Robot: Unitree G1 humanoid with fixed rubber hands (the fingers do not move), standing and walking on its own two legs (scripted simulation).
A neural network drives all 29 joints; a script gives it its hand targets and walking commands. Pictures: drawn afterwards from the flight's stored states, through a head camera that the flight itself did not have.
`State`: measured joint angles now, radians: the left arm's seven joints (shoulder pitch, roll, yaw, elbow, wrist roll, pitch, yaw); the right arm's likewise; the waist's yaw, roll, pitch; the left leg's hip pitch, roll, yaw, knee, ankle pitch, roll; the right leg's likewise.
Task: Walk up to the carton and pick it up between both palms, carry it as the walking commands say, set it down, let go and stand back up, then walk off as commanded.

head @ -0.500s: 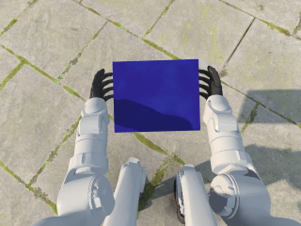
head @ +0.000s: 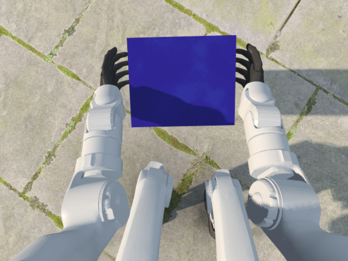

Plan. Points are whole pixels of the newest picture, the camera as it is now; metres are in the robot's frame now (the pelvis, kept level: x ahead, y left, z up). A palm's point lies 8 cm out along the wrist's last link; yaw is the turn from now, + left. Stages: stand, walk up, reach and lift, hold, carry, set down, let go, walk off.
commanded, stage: set down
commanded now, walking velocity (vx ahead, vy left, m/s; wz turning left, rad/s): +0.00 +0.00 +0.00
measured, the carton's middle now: (181, 85) +0.50 +0.05 -0.18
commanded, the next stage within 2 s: none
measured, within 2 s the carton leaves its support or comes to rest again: neither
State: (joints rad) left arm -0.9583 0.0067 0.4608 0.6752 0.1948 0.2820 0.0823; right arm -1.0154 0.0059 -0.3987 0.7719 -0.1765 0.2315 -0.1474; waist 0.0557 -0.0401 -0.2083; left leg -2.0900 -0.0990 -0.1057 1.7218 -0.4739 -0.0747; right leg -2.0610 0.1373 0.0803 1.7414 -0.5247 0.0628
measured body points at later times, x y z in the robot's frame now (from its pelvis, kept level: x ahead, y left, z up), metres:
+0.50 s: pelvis -0.01 +0.00 -0.06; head +0.32 +0.02 +0.25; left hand +0.49 +0.21 -0.19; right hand +0.53 -0.10 -0.19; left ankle +0.11 +0.13 -0.46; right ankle +0.09 -0.13 -0.46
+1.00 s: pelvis +0.00 +0.00 -0.10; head +0.35 +0.02 +0.18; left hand +0.51 +0.20 -0.26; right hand +0.54 -0.11 -0.26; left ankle +0.11 +0.13 -0.46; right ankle +0.09 -0.12 -0.46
